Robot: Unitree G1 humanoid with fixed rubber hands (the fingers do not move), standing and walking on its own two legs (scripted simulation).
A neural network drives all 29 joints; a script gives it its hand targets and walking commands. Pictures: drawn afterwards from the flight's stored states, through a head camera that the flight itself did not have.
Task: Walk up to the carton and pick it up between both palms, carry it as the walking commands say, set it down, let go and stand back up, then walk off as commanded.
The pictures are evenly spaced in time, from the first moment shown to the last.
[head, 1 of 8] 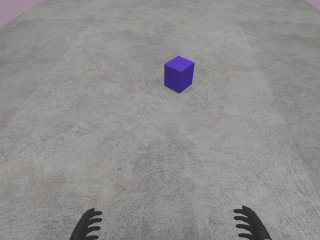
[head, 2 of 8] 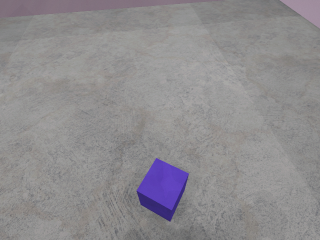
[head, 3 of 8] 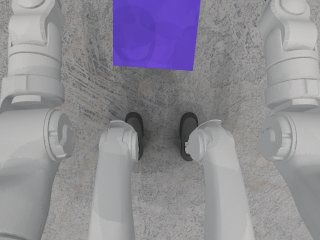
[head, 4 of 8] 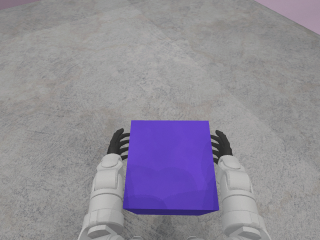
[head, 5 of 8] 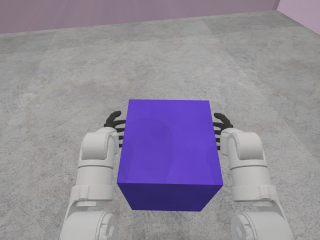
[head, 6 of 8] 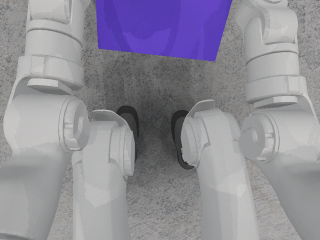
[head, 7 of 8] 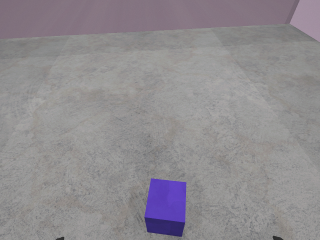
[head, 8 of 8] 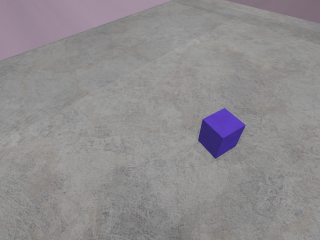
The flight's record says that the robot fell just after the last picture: no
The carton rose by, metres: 0.70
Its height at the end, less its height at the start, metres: +0.00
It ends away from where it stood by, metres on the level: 0.23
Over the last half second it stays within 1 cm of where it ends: yes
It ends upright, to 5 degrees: yes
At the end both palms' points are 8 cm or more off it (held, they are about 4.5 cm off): yes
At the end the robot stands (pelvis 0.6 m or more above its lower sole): yes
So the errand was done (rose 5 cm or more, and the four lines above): yes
